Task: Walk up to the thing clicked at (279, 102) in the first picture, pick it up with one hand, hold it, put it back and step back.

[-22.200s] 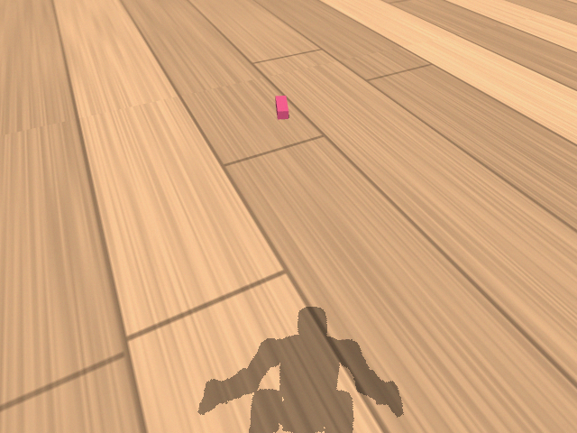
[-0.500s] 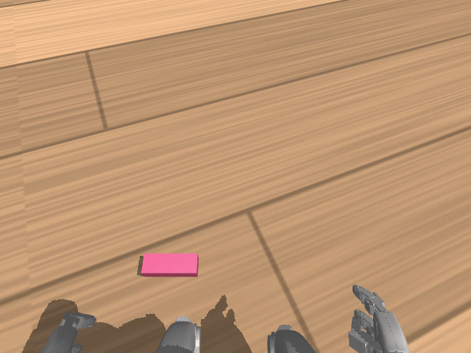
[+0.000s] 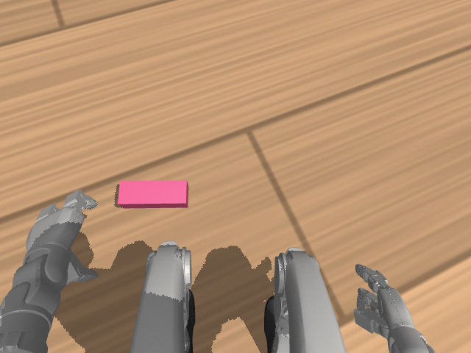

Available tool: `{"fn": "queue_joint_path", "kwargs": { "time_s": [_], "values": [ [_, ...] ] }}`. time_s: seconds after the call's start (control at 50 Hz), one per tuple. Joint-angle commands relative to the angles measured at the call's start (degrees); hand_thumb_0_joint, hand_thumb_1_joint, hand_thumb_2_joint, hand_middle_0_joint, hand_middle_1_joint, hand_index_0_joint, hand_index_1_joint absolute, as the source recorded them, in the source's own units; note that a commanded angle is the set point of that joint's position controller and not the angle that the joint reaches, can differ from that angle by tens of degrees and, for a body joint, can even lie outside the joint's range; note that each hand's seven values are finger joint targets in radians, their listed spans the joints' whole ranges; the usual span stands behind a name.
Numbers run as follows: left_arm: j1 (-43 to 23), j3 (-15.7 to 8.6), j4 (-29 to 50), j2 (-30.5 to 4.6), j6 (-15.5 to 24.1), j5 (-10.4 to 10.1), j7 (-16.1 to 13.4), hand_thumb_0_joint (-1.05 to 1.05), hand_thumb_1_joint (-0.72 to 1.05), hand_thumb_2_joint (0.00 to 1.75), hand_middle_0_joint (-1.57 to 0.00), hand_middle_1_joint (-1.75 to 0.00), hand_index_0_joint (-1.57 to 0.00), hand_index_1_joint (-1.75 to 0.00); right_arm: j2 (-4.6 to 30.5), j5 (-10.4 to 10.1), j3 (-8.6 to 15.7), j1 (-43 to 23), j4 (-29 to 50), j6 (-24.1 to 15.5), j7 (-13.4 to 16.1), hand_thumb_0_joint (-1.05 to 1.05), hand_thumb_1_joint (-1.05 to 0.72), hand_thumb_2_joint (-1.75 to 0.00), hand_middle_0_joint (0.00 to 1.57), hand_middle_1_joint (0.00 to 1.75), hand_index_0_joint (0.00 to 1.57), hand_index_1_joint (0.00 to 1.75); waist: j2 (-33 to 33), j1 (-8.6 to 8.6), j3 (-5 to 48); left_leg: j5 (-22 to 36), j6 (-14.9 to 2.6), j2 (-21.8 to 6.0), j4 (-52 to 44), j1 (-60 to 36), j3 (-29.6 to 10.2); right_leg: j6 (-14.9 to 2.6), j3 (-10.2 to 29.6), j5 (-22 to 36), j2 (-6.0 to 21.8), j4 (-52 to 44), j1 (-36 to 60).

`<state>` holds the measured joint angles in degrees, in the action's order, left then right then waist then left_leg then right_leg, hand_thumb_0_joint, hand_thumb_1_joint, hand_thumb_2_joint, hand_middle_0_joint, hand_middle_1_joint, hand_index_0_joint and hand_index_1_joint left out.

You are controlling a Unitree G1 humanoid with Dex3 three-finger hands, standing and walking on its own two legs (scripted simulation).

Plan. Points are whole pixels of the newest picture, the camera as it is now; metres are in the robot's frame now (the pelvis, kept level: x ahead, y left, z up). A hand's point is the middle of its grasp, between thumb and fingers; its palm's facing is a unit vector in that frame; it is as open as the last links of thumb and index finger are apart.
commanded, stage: rise first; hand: left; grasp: from above
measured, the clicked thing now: (154, 194) +0.48 +0.25 -0.46
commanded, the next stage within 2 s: none
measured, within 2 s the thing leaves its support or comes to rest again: neither
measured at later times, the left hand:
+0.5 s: hand (107, 216) +0.37 +0.31 -0.27, palm faces -0.48 -0.11 -0.87, open 14.3 cm
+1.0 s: hand (119, 207) +0.40 +0.30 -0.32, palm faces -0.46 -0.03 -0.89, open 14.2 cm
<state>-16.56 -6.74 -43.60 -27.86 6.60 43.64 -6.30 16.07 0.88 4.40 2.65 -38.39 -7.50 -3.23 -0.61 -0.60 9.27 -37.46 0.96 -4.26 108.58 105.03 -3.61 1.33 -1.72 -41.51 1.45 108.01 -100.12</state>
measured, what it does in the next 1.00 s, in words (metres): lowers itself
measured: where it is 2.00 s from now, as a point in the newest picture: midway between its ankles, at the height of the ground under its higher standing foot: (229, 346)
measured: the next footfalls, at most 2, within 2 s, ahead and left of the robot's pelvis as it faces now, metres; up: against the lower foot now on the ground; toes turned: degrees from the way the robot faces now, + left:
none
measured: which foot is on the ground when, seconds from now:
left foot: down 0.00-1.00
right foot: down 0.00-1.00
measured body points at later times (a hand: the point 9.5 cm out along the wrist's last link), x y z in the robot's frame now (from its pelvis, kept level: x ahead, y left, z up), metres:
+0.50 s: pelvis -0.04 +0.00 -0.12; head +0.18 +0.05 +0.28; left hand +0.39 +0.31 -0.22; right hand +0.03 -0.28 -0.23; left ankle +0.07 +0.13 -0.46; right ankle +0.06 -0.13 -0.46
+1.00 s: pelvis -0.03 +0.00 -0.16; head +0.20 +0.06 +0.23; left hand +0.42 +0.30 -0.27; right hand +0.05 -0.28 -0.28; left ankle +0.07 +0.13 -0.46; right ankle +0.06 -0.13 -0.46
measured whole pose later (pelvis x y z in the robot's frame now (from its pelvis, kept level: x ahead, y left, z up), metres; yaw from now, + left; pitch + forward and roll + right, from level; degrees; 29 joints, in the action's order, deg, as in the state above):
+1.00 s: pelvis -0.03 +0.00 -0.16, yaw -5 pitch +32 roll -7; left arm -47.7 -7.5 -78.0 -42.2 17.2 74.2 -22.3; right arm 14.2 8.8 0.2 4.1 -45.0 -1.4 -6.6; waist 2.1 -8.2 2.9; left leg -36.5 1.0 -3.7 136.7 132.9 -9.2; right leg 2.3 -3.4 -40.8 -0.7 134.4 -125.9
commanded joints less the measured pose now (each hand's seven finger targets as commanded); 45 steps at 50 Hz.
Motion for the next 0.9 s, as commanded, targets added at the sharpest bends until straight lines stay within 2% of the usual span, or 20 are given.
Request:
{"fn": "queue_joint_path", "kwargs": {
  "time_s": [0.0, 0.06, 0.12, 0.14, 0.18, 0.2, 0.24, 0.3, 0.36, 0.38, 0.4, 0.42, 0.44, 0.52, 0.54, 0.58, 0.62, 0.68, 0.82, 0.88],
  "values": [
    [-13.5, -4.5, 0.9, -16.4, 2.8, 4.5, -2.9, 0.00, -0.60, 1.06, -0.06, -1.04, -0.05, -1.06, 10.0, 0.5, 4.0, 8.2, 3.2, -1.0, 0.2, 0.00, -0.89, -0.90, 0.20, 0.30, 0.20, 0.30, -2.9, -0.67, 33.8, 11.7, -2.09, 2.3, -6.8, -21.5, 2.0, -2.71, -1.8, 13.7, -2.6, -10.5, 9.4],
    [-20.9, -5.2, 2.0, -20.4, 4.4, 7.9, -3.9, 0.00, -0.56, 1.06, -0.05, -1.05, -0.04, -1.06, 10.5, 0.9, 4.1, 8.8, 2.8, 0.0, 0.3, 0.00, -0.86, -0.89, 0.20, 0.30, 0.20, 0.30, -5.9, -0.01, 37.3, 7.9, -1.64, 2.2, -5.4, -21.3, 1.7, -3.01, -2.4, 10.2, -2.7, -7.9, 6.4],
    [-21.2, -4.0, -7.2, -19.9, 4.9, 10.1, -4.7, 0.00, -0.56, 1.06, -0.05, -1.05, -0.04, -1.06, 10.3, 1.3, 3.5, 10.2, 0.5, 1.5, 0.2, 0.00, -0.86, -0.89, 0.20, 0.30, 0.20, 0.30, -3.0, -1.93, 30.8, 2.7, -2.12, 2.4, -3.5, -14.8, 1.2, -2.91, -3.2, 5.3, -2.9, -6.4, 2.2],
    [-23.7, -4.2, -5.7, -20.7, 5.5, 10.6, -5.1, 0.00, -0.56, 1.06, -0.04, -1.05, -0.04, -1.06, 10.2, 1.4, 3.5, 10.5, 0.4, 2.0, 0.0, 0.00, -0.86, -0.89, 0.20, 0.30, 0.20, 0.30, -3.9, -1.80, 31.8, 2.0, -2.17, 2.5, -2.9, -14.5, 1.2, -3.02, -3.2, 4.6, -2.9, -5.8, 1.1],
    [-27.8, -5.8, -3.6, -25.0, 6.5, 12.5, -6.1, 0.00, -0.57, 1.06, -0.04, -1.05, -0.04, -1.05, 10.3, 1.7, 3.3, 11.1, 0.1, 3.1, -0.1, 0.00, -0.87, -0.90, 0.20, 0.30, 0.20, 0.30, -6.7, -0.74, 36.3, 4.1, -2.10, 2.7, -1.2, -14.8, 1.7, -3.16, -3.1, 6.1, -2.9, -4.0, 2.3],
    [-28.5, -5.1, -4.6, -24.4, 6.6, 13.8, -6.5, 0.00, -0.58, 1.07, -0.04, -1.04, -0.03, -1.05, 10.5, 1.7, 3.4, 11.2, 0.2, 3.5, -0.1, 0.00, -0.87, -0.90, 0.20, 0.30, 0.20, 0.30, -7.0, -1.18, 37.3, 4.7, -1.98, 2.6, -0.7, -15.8, 1.6, -3.27, -3.5, 6.7, -3.1, -3.2, 1.2],
    [-28.1, -3.4, -10.9, -22.1, 6.9, 14.7, -7.2, 0.00, -0.56, 1.05, -0.05, -1.04, -0.04, -1.04, 10.7, 2.1, 3.0, 11.8, -0.8, 4.0, -0.4, 0.00, -0.88, -0.90, 0.20, 0.30, 0.20, 0.30, -5.7, -3.36, 31.7, 3.3, -2.27, 2.6, 1.0, -11.9, 1.2, -3.12, -4.2, 5.9, -3.2, -2.2, -2.3],
    [-33.7, -4.6, -10.6, -26.5, 8.0, 17.5, -8.8, 0.00, -0.58, 1.06, -0.05, -1.01, -0.04, -1.02, 10.8, 2.7, 2.7, 12.1, -1.8, 4.9, -0.3, 0.00, -0.89, -0.90, 0.20, 0.30, 0.20, 0.30, -8.0, -2.92, 32.5, 1.6, -2.17, 2.7, 2.2, -11.1, 1.1, -3.47, -4.2, 4.1, -3.2, -0.6, -4.5],
    [-33.7, -3.1, -15.7, -24.6, 8.5, 19.2, -9.9, 0.00, -0.58, 1.06, -0.05, -0.99, -0.04, -1.00, 11.2, 3.5, 2.1, 12.6, -2.8, 5.3, -0.7, 0.00, -0.89, -0.90, 0.20, 0.30, 0.20, 0.30, -8.5, -4.48, 30.1, 2.3, -1.91, 2.4, 3.7, -10.9, 0.3, -3.46, -5.3, 5.5, -3.1, 2.3, -7.8],
    [-37.4, -3.5, -12.8, -26.6, 9.2, 20.0, -10.4, 0.00, -0.58, 1.06, -0.05, -0.99, -0.04, -1.00, 11.5, 3.5, 2.2, 12.8, -2.8, 5.3, -0.8, 0.00, -0.89, -0.90, 0.20, 0.30, 0.20, 0.30, -10.2, -3.97, 32.0, 3.0, -1.85, 2.5, 4.4, -11.1, 0.5, -3.57, -5.1, 6.3, -3.1, 2.9, -7.9],
    [-35.2, -4.1, -18.0, -27.2, 9.0, 21.1, -10.8, 0.00, -0.58, 1.06, -0.05, -0.99, -0.04, -1.00, 11.4, 3.8, 1.8, 12.8, -3.2, 5.6, -0.9, 0.00, -0.90, -0.90, 0.20, 0.30, 0.20, 0.30, -9.6, -4.09, 31.0, 2.7, -1.93, 2.5, 5.0, -10.4, 0.3, -3.54, -5.3, 5.9, -3.1, 3.5, -8.8],
    [-38.3, -3.4, -15.0, -27.5, 9.5, 21.3, -11.2, 0.00, -0.58, 1.05, -0.05, -0.99, -0.04, -0.99, 11.2, 4.1, 1.9, 12.5, -3.0, 5.6, -1.0, 0.00, -0.90, -0.90, 0.20, 0.30, 0.20, 0.30, -10.3, -4.17, 31.2, 3.1, -2.03, 2.7, 5.7, -9.5, 1.1, -3.55, -5.0, 6.2, -3.1, 3.1, -8.0],
    [-37.4, -4.0, -18.3, -28.3, 9.4, 22.4, -11.5, 0.00, -0.58, 1.05, -0.05, -0.99, -0.04, -0.99, 11.6, 4.3, 1.7, 12.9, -3.3, 5.8, -1.1, 0.00, -0.90, -0.90, 0.20, 0.30, 0.20, 0.30, -9.9, -4.51, 30.7, 1.8, -1.98, 2.6, 5.6, -9.0, 0.6, -3.59, -5.4, 4.9, -3.1, 3.7, -9.0],
    [-42.5, -2.5, -17.3, -27.9, 10.5, 24.5, -12.5, 0.00, -0.58, 1.05, -0.05, -0.98, -0.04, -0.99, 11.7, 5.2, 1.7, 13.0, -3.8, 5.8, -1.5, 0.00, -0.90, -0.90, 0.20, 0.30, 0.20, 0.30, -11.9, -5.24, 31.9, 2.9, -1.78, 2.6, 7.5, -9.0, 0.9, -3.66, -5.7, 6.2, -3.3, 5.3, -10.3],
    [-41.5, -3.1, -18.8, -28.9, 10.4, 25.4, -13.0, 0.00, -0.57, 1.04, -0.05, -0.99, -0.05, -1.00, 11.7, 5.2, 1.5, 12.7, -4.0, 5.9, -1.6, 0.00, -0.90, -0.90, 0.20, 0.30, 0.20, 0.30, -11.9, -4.57, 32.0, 3.4, -1.76, 2.7, 7.8, -8.8, 0.9, -3.72, -5.8, 6.5, -3.3, 5.8, -10.7],
    [-38.5, -2.9, -25.2, -27.9, 10.1, 26.2, -13.6, 0.00, -0.56, 1.03, -0.05, -0.99, -0.05, -0.99, 11.9, 5.7, 1.3, 13.2, -4.8, 6.1, -1.9, 0.00, -0.90, -0.90, 0.20, 0.30, 0.20, 0.30, -9.9, -5.67, 29.2, 2.8, -1.91, 2.5, 8.6, -7.0, 0.5, -3.56, -6.3, 6.3, -3.5, 6.5, -11.6],
    [-43.9, -2.3, -21.2, -28.7, 11.1, 27.1, -14.2, 0.00, -0.55, 1.02, -0.05, -1.00, -0.05, -0.99, 12.0, 6.0, 1.4, 12.1, -4.5, 6.0, -1.9, 0.00, -0.90, -0.90, 0.20, 0.30, 0.20, 0.30, -11.6, -5.69, 30.2, 2.9, -1.83, 2.4, 9.4, -7.5, 0.4, -3.61, -6.3, 6.6, -3.3, 7.5, -13.1],
    [-43.8, -2.5, -23.7, -29.2, 11.2, 28.7, -15.3, 0.00, -0.54, 1.01, -0.05, -1.01, -0.06, -1.00, 11.9, 6.6, 1.0, 12.7, -5.3, 6.1, -2.2, 0.00, -0.90, -0.90, 0.20, 0.30, 0.20, 0.30, -11.8, -6.00, 31.3, 5.2, -1.98, 2.5, 11.4, -6.8, 1.2, -3.42, -6.3, 8.5, -3.6, 8.2, -12.3],
    [-45.5, -3.3, -26.0, -29.8, 11.2, 29.6, -17.7, 0.00, -0.55, 1.01, -0.05, -1.01, -0.06, -1.00, 11.9, 7.7, 0.6, 12.5, -5.5, 5.9, -2.6, 0.00, -0.90, -0.90, 0.20, 0.30, 0.20, 0.30, -12.2, -6.75, 32.4, 8.4, -2.02, 2.3, 13.9, -6.8, 1.1, -3.15, -6.9, 11.6, -3.9, 10.4, -12.2],
    [-46.2, -3.0, -27.6, -29.6, 10.6, 29.3, -18.4, 0.00, -0.54, 0.99, -0.05, -1.02, -0.06, -1.01, 11.9, 7.9, 0.3, 11.9, -5.5, 5.7, -2.6, 0.00, -0.90, -0.90, 0.20, 0.30, 0.20, 0.30, -11.6, -6.90, 30.2, 6.0, -2.16, 2.3, 14.0, -4.5, 1.2, -3.18, -6.9, 9.7, -3.9, 10.1, -13.4]
  ]
}}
